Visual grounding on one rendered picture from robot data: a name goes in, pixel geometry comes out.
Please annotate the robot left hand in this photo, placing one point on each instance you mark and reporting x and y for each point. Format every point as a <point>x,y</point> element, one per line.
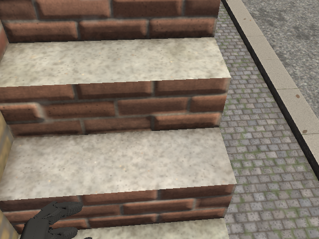
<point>38,227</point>

